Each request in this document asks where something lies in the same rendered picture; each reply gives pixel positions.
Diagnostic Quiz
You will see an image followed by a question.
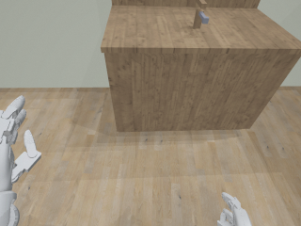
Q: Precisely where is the counter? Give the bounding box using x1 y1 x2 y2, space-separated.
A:
101 0 301 133

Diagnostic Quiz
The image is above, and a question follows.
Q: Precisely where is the tap lever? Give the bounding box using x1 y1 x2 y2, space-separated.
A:
198 11 210 24

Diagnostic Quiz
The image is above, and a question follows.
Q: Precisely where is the left robot forearm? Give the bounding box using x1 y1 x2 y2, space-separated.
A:
0 190 20 226

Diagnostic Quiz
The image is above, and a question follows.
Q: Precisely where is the robot left hand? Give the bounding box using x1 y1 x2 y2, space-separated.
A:
0 95 41 192

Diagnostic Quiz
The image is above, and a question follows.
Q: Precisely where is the robot right hand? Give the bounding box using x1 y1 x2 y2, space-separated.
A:
217 192 252 226

